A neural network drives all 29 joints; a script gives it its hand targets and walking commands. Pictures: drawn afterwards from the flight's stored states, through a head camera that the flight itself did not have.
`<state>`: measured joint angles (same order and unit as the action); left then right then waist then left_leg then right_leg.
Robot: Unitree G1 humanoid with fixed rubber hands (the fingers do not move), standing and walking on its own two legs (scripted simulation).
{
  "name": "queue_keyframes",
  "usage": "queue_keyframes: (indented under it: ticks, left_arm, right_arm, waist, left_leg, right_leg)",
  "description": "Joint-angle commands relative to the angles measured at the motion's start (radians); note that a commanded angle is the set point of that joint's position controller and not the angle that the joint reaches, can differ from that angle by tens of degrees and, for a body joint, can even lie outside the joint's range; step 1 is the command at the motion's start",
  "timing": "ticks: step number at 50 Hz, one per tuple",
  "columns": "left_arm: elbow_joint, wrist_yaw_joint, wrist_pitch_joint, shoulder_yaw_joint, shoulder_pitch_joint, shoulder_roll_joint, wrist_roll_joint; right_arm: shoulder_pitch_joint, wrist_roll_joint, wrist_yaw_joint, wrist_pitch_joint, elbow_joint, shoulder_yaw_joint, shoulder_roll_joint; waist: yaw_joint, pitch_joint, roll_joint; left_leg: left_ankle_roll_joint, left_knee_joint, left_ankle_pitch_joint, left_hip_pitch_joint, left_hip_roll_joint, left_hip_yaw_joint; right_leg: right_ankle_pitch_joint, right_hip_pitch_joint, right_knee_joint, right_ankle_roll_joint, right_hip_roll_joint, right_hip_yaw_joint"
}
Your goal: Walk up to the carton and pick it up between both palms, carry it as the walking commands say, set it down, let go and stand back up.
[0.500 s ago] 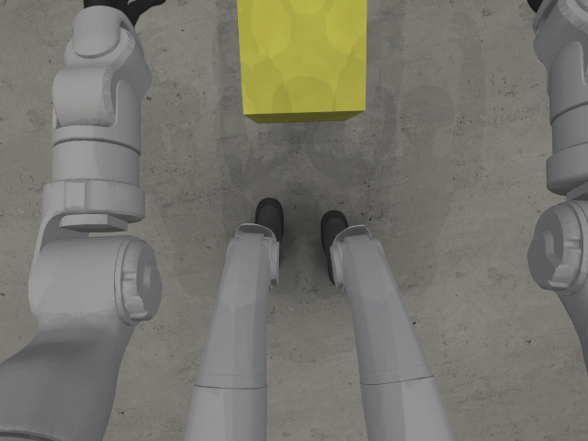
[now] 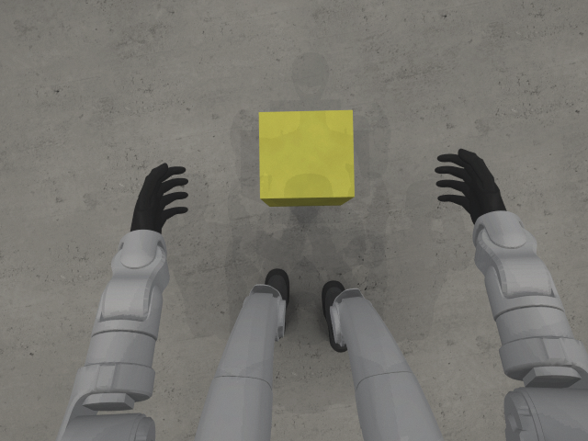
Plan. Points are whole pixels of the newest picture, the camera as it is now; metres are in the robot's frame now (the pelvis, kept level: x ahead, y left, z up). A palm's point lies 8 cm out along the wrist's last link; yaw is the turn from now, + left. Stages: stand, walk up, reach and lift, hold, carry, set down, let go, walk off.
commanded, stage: let go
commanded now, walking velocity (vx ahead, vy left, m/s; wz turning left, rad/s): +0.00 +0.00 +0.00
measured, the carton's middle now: (305, 165) +0.50 -0.01 -0.59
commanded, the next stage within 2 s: stand in 0.90 s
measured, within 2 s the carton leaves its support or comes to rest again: neither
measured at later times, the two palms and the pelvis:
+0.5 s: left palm (104, 356) +0.21 +0.22 -0.03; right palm (548, 344) +0.21 -0.23 -0.03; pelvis +0.05 -0.01 +0.05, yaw +0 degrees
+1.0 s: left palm (80, 344) +0.22 +0.25 -0.04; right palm (536, 336) +0.22 -0.22 -0.03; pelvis +0.08 +0.01 +0.05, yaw +0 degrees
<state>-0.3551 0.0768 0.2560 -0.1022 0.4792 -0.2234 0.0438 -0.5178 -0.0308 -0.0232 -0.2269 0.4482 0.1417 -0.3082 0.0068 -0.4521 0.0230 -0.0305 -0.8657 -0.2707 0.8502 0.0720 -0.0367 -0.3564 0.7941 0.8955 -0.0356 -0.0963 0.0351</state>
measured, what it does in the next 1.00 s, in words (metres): shifts its weight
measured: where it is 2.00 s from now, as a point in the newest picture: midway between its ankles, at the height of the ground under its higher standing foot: (306, 322)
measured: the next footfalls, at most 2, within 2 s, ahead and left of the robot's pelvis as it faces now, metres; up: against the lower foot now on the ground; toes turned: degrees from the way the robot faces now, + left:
none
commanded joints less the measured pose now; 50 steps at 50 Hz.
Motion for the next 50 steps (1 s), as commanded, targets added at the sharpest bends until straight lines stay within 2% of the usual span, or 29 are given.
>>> queue_keyframes:
  ticks: [1, 4, 5, 7, 8, 9, 10, 12, 14, 15, 17, 18, 21, 24, 25, 26, 30, 33, 34, 35, 37, 38, 40, 41, 44, 45, 46, 47, 50]
  left_arm:
    - [0.168, -0.04, -0.128, -0.017, -0.028, -0.067, -0.005]
    - [0.099, -0.066, -0.164, -0.052, -0.104, -0.084, -0.055]
    - [0.009, -0.072, -0.162, -0.035, -0.166, -0.053, -0.06]
    - [-0.028, -0.08, -0.173, -0.038, -0.192, -0.065, -0.074]
    - [-0.022, -0.086, -0.19, -0.033, -0.269, -0.076, -0.087]
    - [-0.082, -0.084, -0.182, -0.029, -0.308, -0.07, -0.097]
    - [-0.033, -0.092, -0.194, -0.032, -0.39, -0.054, -0.107]
    - [-0.079, -0.102, -0.195, -0.025, -0.515, -0.05, -0.105]
    - [-0.03, -0.11, -0.22, -0.009, -0.507, -0.07, -0.085]
    - [-0.02, -0.115, -0.219, -0.01, -0.487, -0.072, -0.095]
    - [0.007, -0.122, -0.226, -0.013, -0.514, -0.062, -0.088]
    - [0.021, -0.123, -0.228, -0.003, -0.501, -0.071, -0.081]
    - [0.094, -0.134, -0.232, -0.001, -0.554, -0.087, -0.079]
    - [0.109, -0.135, -0.229, 0.007, -0.622, -0.093, -0.062]
    - [0.111, -0.138, -0.229, 0.014, -0.624, -0.088, -0.059]
    - [0.106, -0.138, -0.23, 0.026, -0.609, -0.081, -0.046]
    - [0.103, -0.145, -0.189, 0.022, -0.638, -0.092, -0.054]
    - [0.077, -0.153, -0.168, 0.019, -0.644, -0.095, -0.058]
    - [0.074, -0.145, -0.157, 0.026, -0.652, -0.1, -0.052]
    - [0.088, -0.143, -0.154, 0.032, -0.65, -0.099, -0.05]
    - [0.082, -0.14, -0.147, 0.019, -0.644, -0.101, -0.067]
    - [0.096, -0.135, -0.147, 0.021, -0.648, -0.097, -0.064]
    - [0.045, -0.132, -0.137, 0.022, -0.697, -0.095, -0.061]
    - [0.055, -0.129, -0.135, 0.015, -0.702, -0.099, -0.077]
    - [0.049, -0.111, -0.116, 0.029, -0.664, -0.091, -0.05]
    - [0.083, -0.104, -0.105, 0.013, -0.668, -0.095, -0.061]
    - [-0.108, -0.079, -0.173, -0.014, -0.676, -0.216, -0.067]
    - [-0.108, -0.066, -0.197, -0.021, -0.668, -0.228, -0.076]
    - [-0.14, -0.062, -0.234, -0.008, -0.676, -0.204, -0.084]
  right_arm:
    - [-0.006, 0.008, -0.002, 0.114, -0.239, 0.042, -0.112]
    - [0.102, 0.017, -0.019, 0.144, -0.076, 0.034, -0.062]
    - [0.133, 0.043, -0.022, 0.151, -0.009, 0.048, -0.06]
    - [0.193, 0.016, -0.034, 0.158, 0.072, 0.002, -0.018]
    - [0.253, 0.022, -0.041, 0.165, 0.061, -0.017, 0.004]
    - [0.306, 0.031, -0.042, 0.16, 0.108, -0.013, -0.009]
    - [0.389, 0.055, -0.042, 0.173, 0.064, -0.009, -0.013]
    - [0.481, 0.043, -0.039, 0.187, 0.049, -0.048, -0.004]
    - [0.48, 0.036, -0.031, 0.203, -0.025, -0.068, 0.014]
    - [0.459, 0.054, -0.027, 0.205, -0.024, -0.046, -0.007]
    - [0.491, 0.082, -0.02, 0.215, -0.088, -0.027, -0.023]
    - [0.477, 0.055, -0.021, 0.209, -0.082, -0.057, -0.023]
    - [0.547, 0.039, -0.036, 0.21, -0.115, -0.066, -0.021]
    - [0.611, 0.037, -0.039, 0.216, -0.174, -0.073, -0.024]
    - [0.63, 0.043, -0.036, 0.21, -0.166, -0.072, -0.02]
    - [0.598, 0.036, -0.036, 0.208, -0.209, -0.086, -0.014]
    - [0.677, 0.046, -0.042, 0.176, -0.162, -0.068, -0.013]
    - [0.671, 0.052, -0.038, 0.161, -0.157, -0.063, -0.015]
    - [0.646, 0.049, -0.043, 0.14, -0.156, -0.076, -0.001]
    - [0.648, 0.036, -0.046, 0.137, -0.134, -0.085, 0.007]
    - [0.678, 0.047, -0.043, 0.133, -0.129, -0.068, 0.004]
    - [0.692, 0.036, -0.045, 0.129, -0.115, -0.086, 0.015]
    - [0.717, 0.066, -0.03, 0.125, -0.128, -0.048, -0.007]
    - [0.7, 0.056, -0.03, 0.131, -0.142, -0.053, -0.007]
    - [0.667, 0.047, -0.021, 0.117, -0.138, -0.066, -0.013]
    - [0.697, 0.031, -0.026, 0.116, -0.106, -0.077, -0.011]
    - [0.705, 0.037, 0.014, 0.165, 0.026, -0.024, -0.125]
    - [0.703, 0.049, 0.02, 0.193, 0.036, -0.024, -0.139]
    - [0.672, 0.055, 0.021, 0.227, 0.066, -0.033, -0.11]
  waist:
    - [-0.04, 1.44, -0.106]
    - [-0.009, 1.171, -0.069]
    - [-0.006, 1.011, -0.054]
    - [-0.004, 0.859, 0.001]
    - [0.017, 0.871, 0.003]
    - [-0.001, 0.762, 0.005]
    - [-0.014, 0.818, -0.024]
    - [-0.002, 0.723, -0.016]
    - [-0.001, 0.663, -0.05]
    - [-0.02, 0.597, -0.022]
    - [-0.038, 0.568, -0.075]
    - [-0.013, 0.517, -0.03]
    - [-0.005, 0.551, -0.004]
    - [-0.001, 0.51, -0.034]
    - [-0.021, 0.521, -0.072]
    - [-0.005, 0.527, -0.089]
    - [-0.024, 0.451, -0.074]
    - [-0.017, 0.414, -0.043]
    - [0.005, 0.39, -0.038]
    - [0.016, 0.365, -0.009]
    - [-0.007, 0.383, -0.027]
    - [0.002, 0.395, 0.01]
    - [-0.022, 0.411, -0.034]
    - [-0.002, 0.412, -0.014]
    - [-0.008, 0.428, -0.02]
    - [0.009, 0.444, 0.02]
    - [-0.005, 0.662, -0.069]
    - [-0.02, 0.63, -0.043]
    - [0.011, 0.593, -0.007]
  left_leg:
    - [0.028, 0.044, 0.528, -0.695, -0.059, -0.081]
    - [0.03, 0.129, 0.377, -0.619, -0.066, -0.066]
    - [0.038, 0.163, 0.304, -0.616, -0.074, -0.058]
    - [0.035, 0.219, 0.164, -0.594, -0.074, -0.046]
    - [0.035, 0.249, 0.179, -0.638, -0.077, -0.044]
    - [0.047, 0.259, 0.113, -0.618, -0.078, -0.026]
    - [0.05, 0.28, 0.132, -0.705, -0.08, -0.024]
    - [0.047, 0.315, 0.122, -0.715, -0.077, -0.003]
    - [0.03, 0.35, 0.164, -0.728, -0.072, 0.0]
    - [0.034, 0.369, 0.124, -0.743, -0.08, 0.0]
    - [0.04, 0.394, 0.175, -0.799, -0.075, 0.003]
    - [0.035, 0.414, 0.137, -0.788, -0.079, 0.0]
    - [0.044, 0.427, 0.189, -0.882, -0.071, 0.001]
    - [0.041, 0.431, 0.223, -0.941, -0.064, 0.0]
    - [0.033, 0.421, 0.244, -0.959, -0.065, -0.008]
    - [0.029, 0.423, 0.21, -0.947, -0.069, -0.014]
    - [0.044, 0.411, 0.176, -0.996, -0.07, -0.011]
    - [0.043, 0.411, 0.182, -1.019, -0.069, -0.005]
    - [0.032, 0.425, 0.168, -1.023, -0.07, -0.012]
    - [0.034, 0.428, 0.175, -0.987, -0.068, -0.01]
    - [0.039, 0.42, 0.19, -0.999, -0.076, -0.023]
    - [0.033, 0.42, 0.22, -1.014, -0.072, -0.021]
    - [0.043, 0.401, 0.305, -1.06, -0.073, -0.027]
    - [0.047, 0.403, 0.316, -1.023, -0.069, -0.017]
    - [0.053, 0.392, 0.374, -1.01, -0.067, -0.033]
    - [0.058, 0.398, 0.365, -1.006, -0.073, -0.037]
    - [0.027, 0.354, 0.37, -0.824, -0.124, -0.101]
    - [0.008, 0.384, 0.288, -0.788, -0.116, -0.107]
    - [-0.015, 0.406, 0.286, -0.739, -0.138, -0.139]
  right_leg:
    - [0.576, -0.326, -0.137, 0.061, 0.065, 0.057]
    - [0.439, -0.293, -0.2, 0.061, 0.082, 0.054]
    - [0.335, -0.237, -0.241, 0.056, 0.096, 0.049]
    - [0.203, -0.223, -0.291, 0.046, 0.108, 0.045]
    - [0.211, -0.261, -0.301, 0.048, 0.099, 0.029]
    - [0.151, -0.248, -0.345, 0.042, 0.113, 0.046]
    - [0.156, -0.314, -0.369, 0.044, 0.11, 0.031]
    - [0.149, -0.381, -0.436, 0.045, 0.128, 0.064]
    - [0.187, -0.413, -0.472, 0.051, 0.12, 0.054]
    - [0.14, -0.378, -0.491, 0.058, 0.124, 0.048]
    - [0.18, -0.423, -0.524, 0.046, 0.126, 0.051]
    - [0.148, -0.438, -0.522, 0.045, 0.122, 0.049]
    - [0.178, -0.495, -0.543, 0.037, 0.128, 0.044]
    - [0.199, -0.511, -0.569, 0.036, 0.133, 0.044]
    - [0.22, -0.522, -0.568, 0.037, 0.135, 0.052]
    - [0.193, -0.534, -0.559, 0.035, 0.126, 0.046]
    - [0.133, -0.484, -0.591, 0.021, 0.145, 0.063]
    - [0.142, -0.487, -0.594, 0.018, 0.141, 0.062]
    - [0.11, -0.468, -0.584, 0.024, 0.123, 0.032]
    - [0.13, -0.496, -0.57, 0.017, 0.115, 0.037]
    - [0.166, -0.515, -0.564, 0.025, 0.125, 0.044]
    - [0.203, -0.537, -0.557, 0.025, 0.117, 0.042]
    - [0.281, -0.529, -0.55, 0.028, 0.109, 0.037]
    - [0.312, -0.552, -0.544, 0.027, 0.105, 0.039]
    - [0.347, -0.536, -0.522, 0.023, 0.095, 0.035]
    - [0.292, -0.543, -0.523, 0.029, 0.09, 0.02]
    - [0.3, -0.672, -0.464, 0.033, 0.103, 0.061]
    - [0.283, -0.681, -0.471, 0.025, 0.118, 0.086]
    - [0.286, -0.641, -0.46, 0.013, 0.136, 0.104]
